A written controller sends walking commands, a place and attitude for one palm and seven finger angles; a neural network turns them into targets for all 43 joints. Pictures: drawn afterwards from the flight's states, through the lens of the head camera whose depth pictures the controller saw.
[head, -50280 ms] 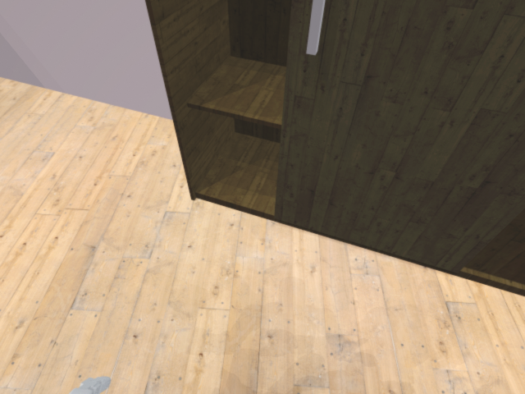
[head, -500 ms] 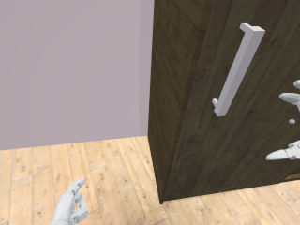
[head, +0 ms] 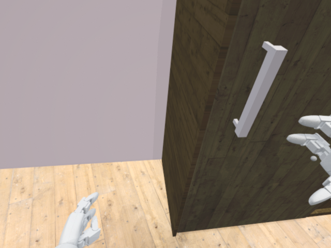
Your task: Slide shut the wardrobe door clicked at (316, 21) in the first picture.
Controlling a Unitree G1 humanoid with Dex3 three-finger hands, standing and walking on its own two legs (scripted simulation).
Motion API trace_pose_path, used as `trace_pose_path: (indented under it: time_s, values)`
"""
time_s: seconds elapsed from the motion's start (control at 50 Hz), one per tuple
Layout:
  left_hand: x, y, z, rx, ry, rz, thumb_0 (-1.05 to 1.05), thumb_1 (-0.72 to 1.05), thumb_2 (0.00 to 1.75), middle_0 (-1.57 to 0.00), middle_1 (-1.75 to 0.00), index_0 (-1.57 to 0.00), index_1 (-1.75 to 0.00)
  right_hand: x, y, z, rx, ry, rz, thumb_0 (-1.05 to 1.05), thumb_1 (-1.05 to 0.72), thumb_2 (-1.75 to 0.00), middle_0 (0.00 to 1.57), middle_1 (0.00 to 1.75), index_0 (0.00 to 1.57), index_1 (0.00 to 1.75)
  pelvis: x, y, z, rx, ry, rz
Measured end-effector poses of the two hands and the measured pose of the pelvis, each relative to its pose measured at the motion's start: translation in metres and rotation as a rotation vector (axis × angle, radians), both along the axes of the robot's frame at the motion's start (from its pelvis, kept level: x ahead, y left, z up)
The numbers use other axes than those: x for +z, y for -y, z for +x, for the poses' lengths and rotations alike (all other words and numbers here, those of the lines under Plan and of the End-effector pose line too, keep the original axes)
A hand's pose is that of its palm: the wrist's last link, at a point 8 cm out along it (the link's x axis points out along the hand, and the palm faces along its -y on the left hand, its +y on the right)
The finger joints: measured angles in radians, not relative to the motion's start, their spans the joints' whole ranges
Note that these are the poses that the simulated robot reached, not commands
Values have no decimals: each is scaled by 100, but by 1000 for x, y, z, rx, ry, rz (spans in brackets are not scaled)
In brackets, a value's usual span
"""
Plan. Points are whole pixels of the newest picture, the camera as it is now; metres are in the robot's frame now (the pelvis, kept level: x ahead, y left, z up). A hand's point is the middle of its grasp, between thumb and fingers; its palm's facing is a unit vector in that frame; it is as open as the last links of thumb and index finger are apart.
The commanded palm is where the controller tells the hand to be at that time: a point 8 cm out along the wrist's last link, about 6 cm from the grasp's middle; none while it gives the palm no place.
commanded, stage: draw the hand back to the body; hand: right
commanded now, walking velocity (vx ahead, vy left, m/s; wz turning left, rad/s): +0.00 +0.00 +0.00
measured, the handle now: (252, 93) +0.41 -0.21 +0.23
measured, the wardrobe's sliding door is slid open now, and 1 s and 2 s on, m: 0.00 0.00 0.00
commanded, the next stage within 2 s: step back with the hand held close in 1.24 s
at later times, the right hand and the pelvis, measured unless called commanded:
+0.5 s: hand (312, 172) +0.22 -0.27 +0.18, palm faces +0.49 +0.81 -0.32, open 12.4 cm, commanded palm +0.16 -0.30 +0.19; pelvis +0.00 +0.00 +0.01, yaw +1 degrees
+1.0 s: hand (303, 176) +0.21 -0.26 +0.16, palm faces +0.46 +0.81 -0.36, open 7.8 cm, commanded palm +0.16 -0.29 +0.18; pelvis +0.02 +0.00 +0.01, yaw +2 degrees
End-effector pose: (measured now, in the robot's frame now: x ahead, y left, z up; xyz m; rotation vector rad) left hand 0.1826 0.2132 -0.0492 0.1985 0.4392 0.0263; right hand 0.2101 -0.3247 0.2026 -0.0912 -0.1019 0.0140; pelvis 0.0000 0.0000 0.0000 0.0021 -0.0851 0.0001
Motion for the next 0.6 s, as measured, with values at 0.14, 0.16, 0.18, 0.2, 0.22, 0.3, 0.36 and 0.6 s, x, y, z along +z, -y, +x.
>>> trace_pose_path:
  time_s: [0.14, 0.16, 0.18, 0.2, 0.22, 0.3, 0.36, 0.6]
  values:
    - [8, -2, 4, -21, 19, 14, 2, 90, 90, -21, -30, -20, -30, -12, -3, -13, -28, -17, 27, -1, 54, -20, 25, 115, 25, 114, 1, -1, -1, 1, 8, 1]
    - [8, -2, 4, -21, 20, 17, 2, 90, 90, -21, -30, -20, -30, -15, -5, -14, -28, -26, 27, -1, 53, -21, 25, 114, 25, 114, 1, -1, -1, 1, 9, 2]
    - [9, -2, 5, -22, 22, 20, 2, 90, 90, -21, -30, -20, -30, -17, -8, -15, -27, -31, 25, -1, 52, -21, 25, 113, 25, 113, 1, -2, -1, 1, 11, 2]
    - [10, -2, 5, -25, 25, 29, 2, 90, 90, -21, -30, -20, -30, -17, -10, -16, -69, -25, -27, -1, 51, -22, 25, 113, 25, 112, 1, -2, -2, 1, 13, 3]
    - [11, -2, 4, -27, 29, 39, 2, 90, 90, -21, -30, -20, -30, -15, -12, -18, -130, 3, -80, -1, 49, -23, 25, 111, 25, 111, 2, -2, -2, 1, 12, 5]
    - [10, -2, -1, -8, 11, 57, 2, 90, 90, -21, -30, -21, -30, -12, -14, -29, -352, 126, -178, -1, 39, -28, 25, 106, 25, 105, 4, -3, -3, 10, 6, 9]
    - [4, -3, -7, 5, -31, 69, 2, 90, 90, -21, -30, -21, -30, -13, -15, -36, -443, 171, -214, -1, 30, -32, 25, 100, 25, 100, 5, -2, -1, 12, 6, 10]
    - [-19, -4, -18, 59, -144, 58, 2, 90, 90, -21, -30, -21, -30, -14, -20, -35, -484, 174, -321, -1, -11, -52, 23, 76, 23, 76, 8, 5, 9, 23, 16, 0]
